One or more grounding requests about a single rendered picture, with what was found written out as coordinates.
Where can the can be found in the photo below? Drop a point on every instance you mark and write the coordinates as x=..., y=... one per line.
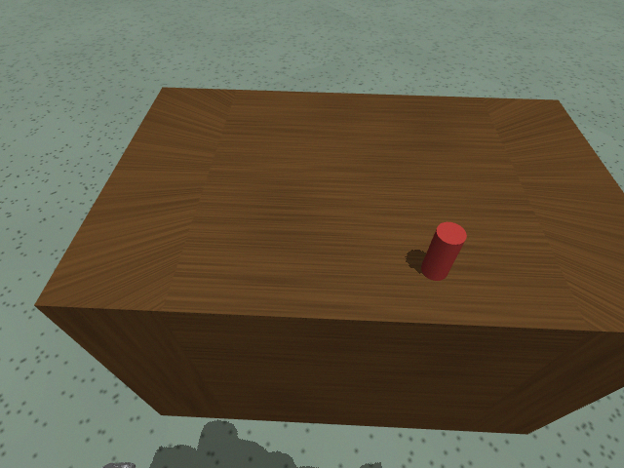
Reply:
x=443, y=250

